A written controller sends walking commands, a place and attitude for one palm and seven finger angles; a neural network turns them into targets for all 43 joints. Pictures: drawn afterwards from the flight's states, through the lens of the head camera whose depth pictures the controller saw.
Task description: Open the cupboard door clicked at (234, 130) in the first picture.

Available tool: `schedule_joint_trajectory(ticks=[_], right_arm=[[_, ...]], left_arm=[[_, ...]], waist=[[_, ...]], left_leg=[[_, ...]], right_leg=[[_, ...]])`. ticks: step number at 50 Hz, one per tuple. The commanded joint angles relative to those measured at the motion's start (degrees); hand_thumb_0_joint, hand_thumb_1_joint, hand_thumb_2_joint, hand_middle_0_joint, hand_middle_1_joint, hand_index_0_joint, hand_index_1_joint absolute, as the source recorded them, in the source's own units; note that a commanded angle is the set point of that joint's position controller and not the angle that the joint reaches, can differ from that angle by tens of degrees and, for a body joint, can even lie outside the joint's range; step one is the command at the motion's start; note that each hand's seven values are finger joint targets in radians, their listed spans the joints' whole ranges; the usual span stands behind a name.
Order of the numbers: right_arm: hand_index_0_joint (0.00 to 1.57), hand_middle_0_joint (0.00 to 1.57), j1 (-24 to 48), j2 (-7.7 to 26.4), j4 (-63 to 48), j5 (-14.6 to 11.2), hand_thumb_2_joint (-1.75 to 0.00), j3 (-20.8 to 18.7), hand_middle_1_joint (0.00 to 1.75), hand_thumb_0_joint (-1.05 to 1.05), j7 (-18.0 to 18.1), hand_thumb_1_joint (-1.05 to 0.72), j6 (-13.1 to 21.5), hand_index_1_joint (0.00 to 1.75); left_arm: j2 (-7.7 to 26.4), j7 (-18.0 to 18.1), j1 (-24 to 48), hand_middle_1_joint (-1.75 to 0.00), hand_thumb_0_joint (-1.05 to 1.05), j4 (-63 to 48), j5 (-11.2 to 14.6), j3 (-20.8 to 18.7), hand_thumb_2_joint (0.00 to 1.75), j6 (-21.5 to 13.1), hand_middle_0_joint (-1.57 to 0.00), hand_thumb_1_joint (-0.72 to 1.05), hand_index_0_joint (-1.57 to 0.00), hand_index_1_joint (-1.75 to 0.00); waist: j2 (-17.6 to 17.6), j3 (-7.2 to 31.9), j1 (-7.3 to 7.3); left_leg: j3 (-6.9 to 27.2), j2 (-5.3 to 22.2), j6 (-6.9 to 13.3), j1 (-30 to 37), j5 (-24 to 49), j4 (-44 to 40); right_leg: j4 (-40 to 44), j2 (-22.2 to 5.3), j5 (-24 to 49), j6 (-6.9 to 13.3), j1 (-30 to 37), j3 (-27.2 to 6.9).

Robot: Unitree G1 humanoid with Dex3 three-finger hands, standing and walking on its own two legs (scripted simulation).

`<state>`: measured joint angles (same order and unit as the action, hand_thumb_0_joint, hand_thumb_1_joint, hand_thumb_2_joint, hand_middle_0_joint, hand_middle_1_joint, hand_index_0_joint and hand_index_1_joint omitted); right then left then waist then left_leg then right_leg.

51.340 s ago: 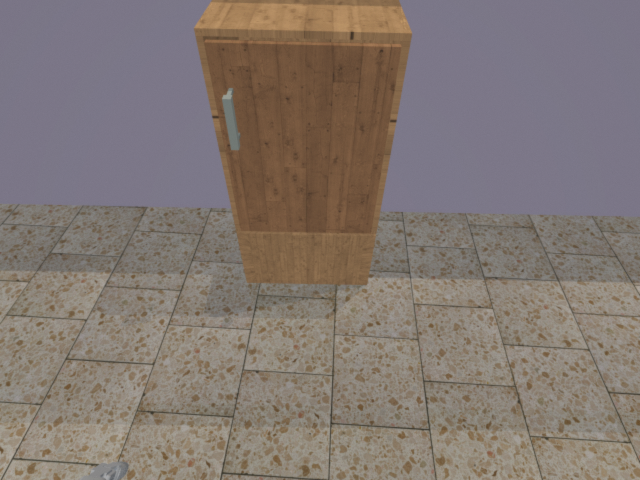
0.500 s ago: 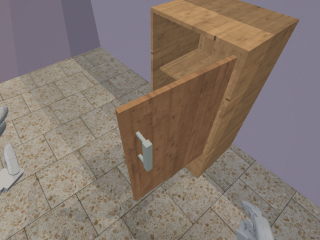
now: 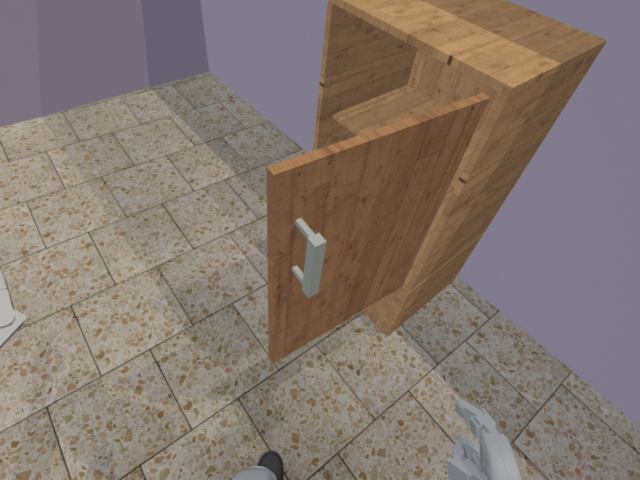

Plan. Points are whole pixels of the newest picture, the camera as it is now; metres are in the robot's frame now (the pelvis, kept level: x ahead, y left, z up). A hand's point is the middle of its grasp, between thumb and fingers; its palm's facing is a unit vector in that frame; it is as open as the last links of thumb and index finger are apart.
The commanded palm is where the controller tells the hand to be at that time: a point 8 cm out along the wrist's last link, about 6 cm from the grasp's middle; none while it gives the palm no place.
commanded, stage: stop stepping back and stand still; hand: left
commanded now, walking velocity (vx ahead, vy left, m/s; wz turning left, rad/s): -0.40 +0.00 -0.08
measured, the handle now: (306, 258) +0.44 +0.05 -0.02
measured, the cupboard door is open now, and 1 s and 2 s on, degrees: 84 84 84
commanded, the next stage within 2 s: let the arm hang, fingers relaxed in 0.98 s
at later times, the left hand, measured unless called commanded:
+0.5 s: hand out of the picture +0.10 +0.22 +0.17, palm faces +0.33 -0.80 -0.51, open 7.4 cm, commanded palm +0.05 +0.27 +0.19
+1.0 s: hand out of the picture +0.07 +0.24 +0.18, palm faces +0.46 -0.74 -0.48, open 7.4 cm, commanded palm +0.02 +0.28 +0.19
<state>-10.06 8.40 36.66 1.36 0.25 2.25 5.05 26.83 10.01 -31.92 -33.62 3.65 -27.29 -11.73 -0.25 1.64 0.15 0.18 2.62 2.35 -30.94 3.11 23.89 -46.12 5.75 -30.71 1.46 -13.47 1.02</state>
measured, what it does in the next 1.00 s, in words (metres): walks backwards: right foot, then left foot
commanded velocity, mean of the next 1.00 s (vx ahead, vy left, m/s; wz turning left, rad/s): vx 0.09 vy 0.03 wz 0.00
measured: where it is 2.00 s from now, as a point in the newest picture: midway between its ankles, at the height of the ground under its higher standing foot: outside the picture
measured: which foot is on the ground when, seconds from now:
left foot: down 0.00-0.06, up 0.08-0.18, down 0.20-0.46, up 0.48-0.72, down 0.74-1.00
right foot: up 0.00-0.06, down 0.08-1.00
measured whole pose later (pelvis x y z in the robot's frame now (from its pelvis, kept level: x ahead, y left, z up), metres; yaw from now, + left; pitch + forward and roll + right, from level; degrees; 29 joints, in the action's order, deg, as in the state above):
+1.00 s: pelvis -0.12 -0.02 +0.00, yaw +0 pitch -2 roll +0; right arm -15.1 9.8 38.5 0.5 1.3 3.0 8.1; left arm 23.2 9.7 -30.3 -25.2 0.3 -24.3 -12.2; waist -1.1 0.6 -0.8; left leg -2.1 3.0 -1.4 -11.9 -19.7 33.2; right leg -31.7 2.2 -15.1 3.9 -14.9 5.7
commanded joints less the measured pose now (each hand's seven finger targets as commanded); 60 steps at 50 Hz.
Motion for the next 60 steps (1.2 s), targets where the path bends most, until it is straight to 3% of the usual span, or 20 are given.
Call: schedule_joint_trajectory(ticks=[1, 4, 8, 11, 15, 20, 22, 23, 24, 28, 35, 39, 43, 46, 51, 53, 54, 55, 58, 60], right_arm=[[0.2, 0.2, 3.2, 9.5, -5.6, 0.5, -0.9, -3.2, 0.3, 0.0, 0.2, -0.9, 3.0, 0.3], [0.2, 0.2, 4.8, 8.0, -4.7, -0.2, -0.9, -2.4, 0.3, 0.0, 0.7, -0.9, 2.3, 0.3], [0.2, 0.2, 6.3, 9.5, -8.1, -2.1, -0.9, -1.7, 0.3, 0.0, 2.2, -0.9, 2.6, 0.3], [0.2, 0.2, 2.7, 10.3, -7.7, -1.4, -0.9, -1.6, 0.3, 0.0, 1.6, -0.9, 4.2, 0.3], [0.2, 0.2, 3.4, 9.4, -7.8, -1.0, -0.9, -1.6, 0.3, 0.0, 1.5, -0.9, 5.2, 0.3], [0.2, 0.2, 4.4, 9.8, -11.1, -1.4, -0.9, -2.4, 0.3, 0.0, 1.6, -0.9, 3.5, 0.3], [0.2, 0.2, 4.0, 8.8, -11.0, -1.0, -0.9, -2.9, 0.3, 0.0, 1.5, -0.9, 2.7, 0.3], [0.2, 0.2, 3.7, 10.0, -10.7, -0.9, -0.9, -3.7, 0.3, 0.0, 1.6, -0.9, 2.0, 0.3], [0.2, 0.2, 3.6, 10.8, -8.5, 0.2, -0.9, -3.4, 0.3, 0.0, 1.8, -0.9, 2.0, 0.3], [0.2, 0.2, 1.0, 10.0, -6.9, -0.7, -0.9, -2.7, 0.3, 0.0, 2.8, -0.9, 3.0, 0.3], [0.2, 0.2, 0.1, 10.0, -6.9, -0.6, -0.9, -2.9, 0.3, 0.0, 4.0, -0.9, 5.8, 0.3], [0.2, 0.2, -0.8, 11.1, -8.4, -0.5, -0.9, -3.3, 0.3, 0.0, 2.8, -0.9, 6.2, 0.3], [0.2, 0.2, 0.5, 9.9, -7.0, -0.8, -0.9, -2.7, 0.3, 0.0, 2.0, -0.9, 7.1, 0.3], [0.2, 0.2, 0.5, 10.6, -6.7, -1.1, -0.9, -2.5, 0.3, 0.0, 1.7, -0.9, 6.6, 0.3], [0.2, 0.2, 0.3, 9.7, -7.1, -1.9, -0.9, -3.4, 0.3, 0.0, 0.8, -0.9, 4.6, 0.3], [0.2, 0.2, 1.3, 9.4, -7.0, -1.8, -0.9, -2.8, 0.3, 0.0, 0.9, -0.9, 4.0, 0.3], [0.2, 0.2, 3.2, 15.9, 5.7, -0.5, -0.9, -5.2, 0.3, 0.0, -3.9, -0.9, 4.0, 0.3], [0.2, 0.2, -1.8, 11.8, 4.2, -1.5, -0.9, -4.5, 0.3, 0.0, -3.5, -0.9, 0.0, 0.3], [0.2, 0.2, -5.5, 8.7, 4.1, -0.5, -0.9, -2.9, 0.3, 0.0, -3.5, -0.9, -3.0, 0.3], [0.2, 0.2, -1.8, 14.2, 2.9, 0.7, -0.9, -3.1, 0.3, 0.0, -2.9, -0.9, -2.8, 0.3]], left_arm=[[8.3, -0.7, 3.1, -0.3, 0.0, -12.0, 1.3, -3.3, 0.9, -4.0, -0.2, 0.9, -0.2, -0.3], [12.7, 0.0, 7.9, -0.3, 0.0, -14.9, 0.6, -4.9, 0.9, -5.6, -0.2, 0.9, -0.2, -0.3], [12.1, -0.9, 5.2, -0.3, 0.0, -10.3, 0.1, -6.9, 0.9, -2.2, -0.2, 0.9, -0.2, -0.3], [9.8, -0.9, 5.0, -0.3, 0.0, -9.8, 0.2, -5.2, 0.9, -1.9, -0.2, 0.9, -0.2, -0.3], [8.6, -0.1, 1.5, -0.3, 0.0, -5.6, 0.2, -5.3, 0.9, -0.9, -0.2, 0.9, -0.2, -0.3], [6.8, -0.1, -4.5, -0.3, 0.0, -7.9, -1.5, -3.6, 0.9, -0.3, -0.2, 0.9, -0.2, -0.3], [8.7, -0.1, -3.4, -0.3, 0.0, -7.8, -2.3, -4.3, 0.9, -0.4, -0.2, 0.9, -0.2, -0.3], [10.7, 0.0, -1.2, -0.3, 0.0, -9.7, -2.2, -5.9, 0.9, -0.5, -0.2, 0.9, -0.2, -0.3], [10.1, -0.1, 5.5, -0.3, 0.0, -11.8, -1.9, -4.2, 0.9, -1.4, -0.2, 0.9, -0.2, -0.3], [8.6, -0.2, 8.8, -0.3, 0.0, -2.0, -2.5, -3.4, 0.9, -2.4, -0.2, 0.9, -0.2, -0.3], [5.2, 1.2, 7.0, -0.3, 0.0, 0.2, -3.3, -0.4, 0.9, -3.1, -0.2, 0.9, -0.2, -0.3], [7.9, 1.4, 7.2, -0.3, 0.0, -7.4, -3.3, -3.6, 0.9, -4.8, -0.2, 0.9, -0.2, -0.3], [8.5, 1.0, 7.4, -0.3, 0.0, -8.0, -3.6, -4.3, 0.9, -3.6, -0.2, 0.9, -0.2, -0.3], [6.0, 0.8, 5.1, -0.3, 0.0, -3.3, -3.1, -2.5, 0.9, -3.1, -0.2, 0.9, -0.2, -0.3], [6.3, 0.5, 3.8, -0.3, 0.0, 0.1, -2.2, -2.5, 0.9, -3.0, -0.2, 0.9, -0.2, -0.3], [7.5, 0.9, 3.1, -0.3, 0.0, -0.7, -2.3, -4.0, 0.9, -3.4, -0.2, 0.9, -0.2, -0.3], [-2.9, -6.9, 9.4, -0.3, 0.0, 40.4, -7.9, 17.8, 0.9, 6.5, -0.2, 0.9, -0.2, -0.3], [-5.4, -8.8, 8.6, -0.3, 0.0, 41.9, -6.5, 17.7, 0.9, 9.5, -0.2, 0.9, -0.2, -0.3], [-9.3, -9.3, 11.4, -0.3, 0.0, 46.4, -5.7, 21.2, 0.9, 11.2, -0.2, 0.9, -0.2, -0.3], [-9.1, -9.5, 11.4, -0.3, 0.0, 51.5, -5.5, 22.8, 0.9, 11.1, -0.2, 0.9, -0.2, -0.3]], waist=[[-11.2, 9.2, -0.35], [6.6, 6.6, 0.26], [6.6, 7.3, -1.72], [-16.7, 11.2, -0.84], [-8.0, 4.0, -0.6], [-14.1, 0.4, -0.08], [1.3, -0.7, 0.1], [12.0, -1.4, 0.24], [11.0, -4.3, -0.89], [3.3, -0.8, -2.65], [7.7, 0.3, -0.53], [-11.0, 1.4, -0.71], [-13.8, -3.7, -0.84], [-8.7, -2.8, -1.28], [10.3, 1.9, -1.16], [7.0, 2.8, -0.43], [4.4, -1.5, -2.19], [3.9, 1.8, -1.93], [7.3, 1.8, -2.55], [5.8, 3.6, 0.04]], left_leg=[[7.6, 8.4, -5.1, 15.0, -25.6, -10.5], [-0.1, -1.9, -6.2, 17.8, -22.9, 26.8], [-3.0, -3.5, -2.2, 15.6, -11.2, 13.1], [15.1, 11.4, 6.2, 35.6, 35.5, -0.1], [16.8, 11.7, 4.4, 12.0, -29.1, -15.4], [3.7, 4.3, -0.7, -9.0, -45.8, -14.8], [-2.1, -2.3, -3.1, -4.5, -37.0, 7.3], [-0.9, -5.2, -3.7, 1.6, -30.0, 30.7], [0.6, -4.0, -4.1, 0.0, -26.4, 40.9], [-1.5, -0.7, -3.1, 3.9, -17.9, 36.7], [-7.0, -3.1, 0.6, 17.2, -27.5, 1.5], [16.9, 14.4, 7.1, 24.2, -18.7, -8.9], [6.0, 10.4, 4.7, 12.4, -20.4, -8.0], [2.5, 7.1, 1.7, 9.4, -11.9, -0.8], [-1.5, -1.8, -2.3, 8.7, -26.6, 18.8], [0.5, -0.7, -1.9, 8.4, -28.2, 18.3], [1.8, 1.9, -1.0, 2.8, -27.5, 24.7], [1.9, 0.1, -1.5, 9.1, -29.2, 19.6], [1.0, -0.7, -0.7, 16.9, -8.7, 7.5], [11.7, 8.3, 4.4, 16.4, 7.4, 6.2]], right_leg=[[26.8, -2.8, 0.2, 2.7, 1.5, -0.6], [36.8, -24.5, 22.3, 9.6, -12.0, -17.7], [14.6, -15.2, 59.3, 2.1, 1.9, -2.8], [-7.0, -2.5, 3.0, -1.9, -11.3, -2.7], [-1.1, -4.7, 1.6, -1.7, -1.0, -3.6], [12.6, -2.0, 5.5, -0.5, 18.5, 5.5], [28.6, -10.9, -4.0, 2.7, 7.5, -5.9], [40.9, -23.8, -17.6, 7.9, -9.8, -27.6], [42.0, -27.9, -15.7, 9.1, -15.4, -28.1], [36.9, -19.6, -10.4, 4.5, -13.4, -13.6], [32.5, -17.1, -8.8, 2.6, -3.5, -11.1], [3.3, -6.1, 7.4, -2.2, -12.7, 2.3], [6.6, -6.3, 10.2, -2.6, -4.7, 3.0], [20.2, -5.6, 18.4, -2.2, 5.9, 3.0], [31.1, -20.8, 24.2, 4.0, 6.1, -20.8], [29.8, -21.5, 28.6, 5.2, 7.5, -18.7], [19.8, -24.5, 47.7, 8.2, 1.6, -9.8], [18.0, -20.6, 45.7, 8.6, -0.3, -8.7], [12.7, -15.1, 33.4, 2.9, -4.7, -1.3], [9.6, -10.9, 27.2, -0.2, -5.2, 0.3]])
